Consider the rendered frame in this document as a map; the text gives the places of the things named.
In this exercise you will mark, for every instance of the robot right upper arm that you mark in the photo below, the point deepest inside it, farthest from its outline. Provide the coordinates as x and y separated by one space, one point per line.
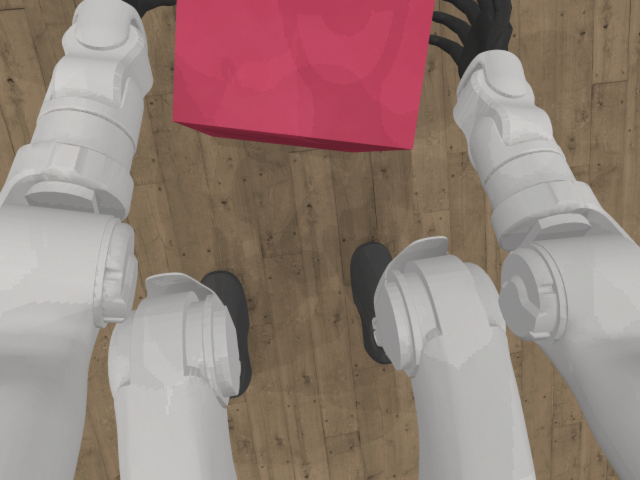
578 298

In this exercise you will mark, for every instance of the robot right foot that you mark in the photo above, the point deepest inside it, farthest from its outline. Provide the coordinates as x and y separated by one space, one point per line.
368 263

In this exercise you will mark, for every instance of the robot foot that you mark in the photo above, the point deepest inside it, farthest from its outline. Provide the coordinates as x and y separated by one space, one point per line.
368 263
230 291

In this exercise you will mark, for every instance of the robot left foot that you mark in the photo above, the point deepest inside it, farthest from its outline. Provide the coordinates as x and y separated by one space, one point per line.
230 291

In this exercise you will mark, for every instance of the robot left upper arm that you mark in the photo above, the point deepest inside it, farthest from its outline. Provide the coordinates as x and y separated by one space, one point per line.
63 275

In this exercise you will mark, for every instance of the robot right hand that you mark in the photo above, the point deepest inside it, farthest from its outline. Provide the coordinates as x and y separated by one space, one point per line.
490 29

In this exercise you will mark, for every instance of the robot left forearm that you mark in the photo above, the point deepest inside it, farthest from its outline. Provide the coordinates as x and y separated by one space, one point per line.
87 131

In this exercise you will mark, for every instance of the robot right forearm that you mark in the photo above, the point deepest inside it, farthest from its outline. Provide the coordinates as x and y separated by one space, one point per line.
532 190

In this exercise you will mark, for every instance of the carton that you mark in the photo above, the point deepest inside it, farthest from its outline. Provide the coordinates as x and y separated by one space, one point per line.
343 75

